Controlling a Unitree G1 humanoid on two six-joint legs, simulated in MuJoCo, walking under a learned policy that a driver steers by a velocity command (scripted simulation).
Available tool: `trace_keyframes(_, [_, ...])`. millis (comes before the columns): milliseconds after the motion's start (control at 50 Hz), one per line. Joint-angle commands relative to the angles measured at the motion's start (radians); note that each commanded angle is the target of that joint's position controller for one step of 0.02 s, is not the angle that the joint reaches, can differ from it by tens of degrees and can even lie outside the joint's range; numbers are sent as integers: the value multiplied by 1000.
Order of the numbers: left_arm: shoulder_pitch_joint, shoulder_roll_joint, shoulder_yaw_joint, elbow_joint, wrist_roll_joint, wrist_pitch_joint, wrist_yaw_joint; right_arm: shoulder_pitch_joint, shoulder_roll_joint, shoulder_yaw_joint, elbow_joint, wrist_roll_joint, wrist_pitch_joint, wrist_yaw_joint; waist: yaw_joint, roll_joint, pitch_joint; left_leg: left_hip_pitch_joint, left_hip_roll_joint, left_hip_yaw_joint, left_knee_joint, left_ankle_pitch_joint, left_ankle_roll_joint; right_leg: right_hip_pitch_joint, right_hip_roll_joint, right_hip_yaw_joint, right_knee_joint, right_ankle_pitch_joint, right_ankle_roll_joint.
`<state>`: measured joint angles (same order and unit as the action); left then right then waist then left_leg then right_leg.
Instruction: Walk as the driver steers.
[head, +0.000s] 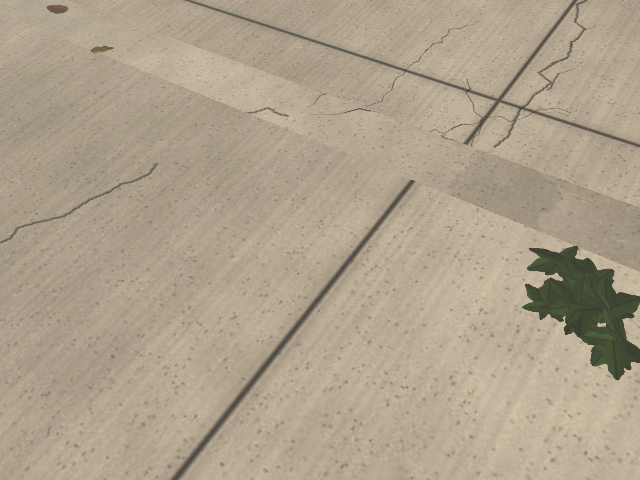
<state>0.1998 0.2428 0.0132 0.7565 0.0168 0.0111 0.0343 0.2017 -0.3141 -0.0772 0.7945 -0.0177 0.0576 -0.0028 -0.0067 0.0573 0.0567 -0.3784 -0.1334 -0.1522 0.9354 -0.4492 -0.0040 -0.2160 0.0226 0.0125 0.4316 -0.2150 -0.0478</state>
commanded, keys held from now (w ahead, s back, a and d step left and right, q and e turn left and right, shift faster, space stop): no key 0.14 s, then w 0.02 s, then w+e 0.58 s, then w+q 0.26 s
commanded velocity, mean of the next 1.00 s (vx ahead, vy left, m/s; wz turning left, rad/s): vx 0.31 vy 0.00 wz -0.19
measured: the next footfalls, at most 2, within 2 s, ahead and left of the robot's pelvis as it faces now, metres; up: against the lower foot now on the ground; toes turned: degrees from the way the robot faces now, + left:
left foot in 0.22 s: +0.00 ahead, +0.11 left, +0.00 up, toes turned -4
right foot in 0.60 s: +0.20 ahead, -0.17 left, +0.00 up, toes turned -15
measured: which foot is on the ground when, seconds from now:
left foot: up 0.00-0.20, down 0.22-0.60, up 0.62-1.00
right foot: down 0.00-0.24, up 0.26-0.58, down 0.60-1.00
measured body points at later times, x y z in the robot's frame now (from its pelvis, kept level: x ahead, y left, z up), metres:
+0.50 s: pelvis +0.06 -0.02 -0.01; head +0.07 -0.03 +0.44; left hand +0.20 +0.24 -0.12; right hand +0.02 -0.29 -0.15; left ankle -0.04 +0.12 -0.74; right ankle +0.12 -0.14 -0.71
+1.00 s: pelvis +0.28 -0.14 +0.00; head +0.31 -0.15 +0.45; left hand +0.36 +0.12 -0.13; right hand +0.35 -0.41 -0.13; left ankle +0.50 -0.06 -0.69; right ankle +0.16 -0.16 -0.74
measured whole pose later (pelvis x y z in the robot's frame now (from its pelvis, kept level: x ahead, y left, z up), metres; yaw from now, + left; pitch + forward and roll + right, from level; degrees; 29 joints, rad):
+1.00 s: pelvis +0.28 -0.14 +0.00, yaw -15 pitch +0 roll -1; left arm 0.39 0.23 0.03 0.90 0.02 -0.08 -0.01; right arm 0.13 -0.27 -0.03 0.85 -0.03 -0.03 0.05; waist 0.02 0.05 0.04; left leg -0.69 0.08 0.04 0.76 0.01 0.03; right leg 0.10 0.13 0.00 0.13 -0.24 -0.12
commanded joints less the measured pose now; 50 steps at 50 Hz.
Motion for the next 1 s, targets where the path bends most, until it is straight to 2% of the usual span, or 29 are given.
trace_keyframes(20, [-27, 124, 25, -48, 0, -21, 3, 64, -65, -12, -10, 3, 1, 7, -14, -202, -66, -14, 24, 15, 26, 17, -31, 89, -204, 174, -136, 381, -135])
trace_keyframes(80, [14, 130, 24, -15, -1, -23, -1, 21, -34, 9, 2, 9, 7, 2, 15, -208, -78, 43, 56, 57, -161, -4, -40, 133, -210, 176, -121, 340, -143])
trace_keyframes(140, [37, 155, 32, 15, 7, -12, -8, 5, -33, 20, 22, 17, 7, -9, 32, -240, -70, 127, 67, 117, -346, 3, -20, 118, -206, 196, -101, 319, -148])
trace_keyframes(160, [47, 154, 32, 25, 8, -9, -11, 31, -25, 26, 40, 16, 3, -13, 25, -228, -92, 179, 68, 132, -432, 41, -7, 108, -202, 204, -111, 206, -140])
trace_keyframes(180, [59, 158, 34, 42, 4, -2, -16, 65, -10, 32, 63, 8, -6, -18, 7, -211, -83, 261, 59, 161, -556, 112, 10, 55, -182, 216, -119, 26, -123])
trace_keyframes(200, [74, 164, 40, 55, -2, 4, -20, 83, -21, 31, 77, -5, -18, -23, -1, -193, -58, 341, 62, 160, -609, 146, 34, -32, -159, 237, -121, -162, -100])
trace_keyframes(220, [60, 145, 38, 48, -5, 5, -24, 111, -54, 26, 87, -18, -33, -27, -18, -140, -50, 436, 130, 79, -610, 62, 70, -161, -132, 242, -92, -330, -75])
trace_keyframes(240, [-15, 105, 28, 10, -15, 1, -32, 155, -124, 13, 94, -24, -43, -29, -55, 10, -14, 478, 257, -102, -665, -160, 138, -346, -39, 147, 25, -390, -37])
trace_keyframes(260, [-108, 97, 27, -28, -16, -5, -36, 204, -177, -5, 116, -15, -50, -25, -104, 156, 57, 402, 407, -315, -825, -370, 217, -432, 65, 4, 236, -301, -22])
trace_keyframes(280, [-149, 135, 40, -43, -1, -11, -38, 182, -154, -4, 122, -27, -63, -26, -101, 141, 151, 329, 488, -365, -880, -338, 260, -472, 9, 29, 395, -268, -25])
trace_keyframes(300, [-90, 143, 48, -19, -2, -18, -44, 137, -114, 5, 114, -23, -75, -28, -54, 89, 151, 324, 465, -314, -884, -264, 253, -475, -10, 65, 467, -229, -28])
trace_keyframes(320, [-32, 143, 53, 7, 2, -24, -53, 103, -95, 9, 106, -15, -86, -30, -23, 78, 131, 357, 431, -239, -883, -176, 228, -475, -25, 74, 498, -195, -24])
trace_keyframes(340, [-9, 142, 58, 21, 9, -28, -62, 92, -80, 12, 104, -11, -99, -31, -12, 68, 111, 389, 406, -164, -873, -64, 213, -477, -33, 67, 522, -156, -20])
trace_keyframes(380, [-25, 120, 56, 21, 11, -30, -74, 100, -68, 14, 108, -10, -121, -27, -16, 54, 70, 418, 373, -39, -847, 116, 193, -466, -46, 27, 514, -103, -2])
trace_keyframes(460, [-128, 88, 44, -32, 13, -19, -101, 140, -83, 9, 126, -16, -135, -18, -43, 70, 79, 369, 383, 79, -824, 218, 181, -404, -80, -23, 372, -52, 17])
trace_keyframes(540, [-142, 104, 47, -63, 12, -13, -113, 155, -129, -4, 131, -15, -133, -7, -41, 71, 76, 315, 402, 157, -746, 344, 156, -253, -46, -118, 247, -79, -31])
trace_keyframes(560, [-104, 110, 52, -57, 13, -14, -110, 148, -141, -7, 131, -12, -131, -5, -17, 63, 59, 299, 402, 183, -675, 467, 146, -179, -17, -142, 220, -87, -51])
trace_keyframes(580, [-12, 116, 61, -31, 18, -20, -104, 134, -146, -7, 129, -8, -128, -4, 34, 29, 13, 271, 381, 234, -524, 630, 129, -52, 26, -160, 174, -68, -71])
trace_keyframes(600, [143, 149, 81, 25, 26, -29, -92, 143, -129, 1, 124, -11, -126, -3, 92, -44, -84, 213, 333, 304, -280, 736, 101, 137, 68, -148, 131, -87, -96])
trace_keyframes(620, [304, 263, 117, 45, 32, -36, -73, 133, -77, 19, 71, -1, -127, 5, 163, -240, -199, -59, 249, 361, 93, 525, 36, 383, -152, 236, -9, -371, -187])
trace_keyframes(640, [324, 332, 121, 45, 10, -40, -69, 86, -18, 33, 12, -16, -139, 17, 134, -361, -245, -296, 100, 224, 301, -99, 14, 451, -365, 757, -234, -459, -262])
trace_keyframes(660, [277, 297, 114, 55, -4, -36, -67, 8, -71, 22, 7, -21, -142, 21, 126, -218, -149, -369, 159, 99, 373, -34, 40, 382, -352, 706, -236, -411, -261])
trace_keyframes(680, [209, 260, 106, 40, 0, -35, -62, 9, -78, 22, 6, -6, -151, 29, 83, -145, -66, -361, 206, 106, 341, 79, 55, 276, -326, 573, -211, -291, -243])
trace_keyframes(700, [155, 221, 95, 26, -2, -37, -59, 18, -70, 24, 16, -8, -156, 29, 49, -86, -30, -309, 236, 107, 261, 145, 59, 183, -273, 469, -215, -159, -213])
trace_keyframes(740, [92, 181, 80, 9, -8, -47, -57, 66, -58, 28, 36, -31, -133, 29, -3, -110, -35, -203, 253, 115, 180, 187, 38, 87, -193, 338, -235, 23, -186])
trace_keyframes(780, [115, 156, 69, 25, -12, -70, -55, 93, -40, 31, 52, -32, -108, 36, -17, -109, -51, -193, 247, 148, 148, 228, 20, 89, -178, 255, -257, 175, -190])
trace_keyframes(880, [208, 141, 59, 79, -11, -89, -49, -80, -28, 33, 3, -17, -93, 44, 31, -99, 20, -342, 254, 183, 0, 384, 6, 165, -166, 136, -317, 323, -148])
trace_keyframes(940, [226, 125, 49, 100, -4, -98, -46, -149, -7, 42, -17, -8, -100, 52, 49, -102, 34, -330, 221, 193, -125, 475, 27, 199, -159, 55, -324, 406, -114])
trace_keyframes(1000, [251, 115, 40, 129, 5, -104, -31, -222, 4, 51, -43, -4, -104, 60, 66, -96, 66, -311, 180, 208, -248, 503, 55, 250, -185, 2, -342, 491, -100])
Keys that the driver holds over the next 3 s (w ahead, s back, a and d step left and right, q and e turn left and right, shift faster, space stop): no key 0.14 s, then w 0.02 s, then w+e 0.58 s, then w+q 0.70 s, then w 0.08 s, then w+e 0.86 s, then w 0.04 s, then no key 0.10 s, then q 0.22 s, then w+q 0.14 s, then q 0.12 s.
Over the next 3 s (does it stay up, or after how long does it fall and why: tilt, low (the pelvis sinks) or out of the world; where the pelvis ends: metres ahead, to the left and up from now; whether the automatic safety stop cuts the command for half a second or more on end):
stays up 1.20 -0.30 0.00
